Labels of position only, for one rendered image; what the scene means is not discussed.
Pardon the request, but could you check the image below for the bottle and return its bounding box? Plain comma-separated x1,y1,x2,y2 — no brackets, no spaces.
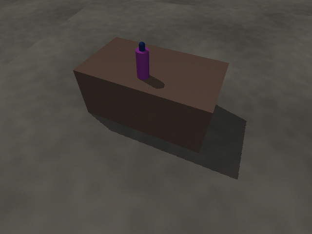
136,42,149,80

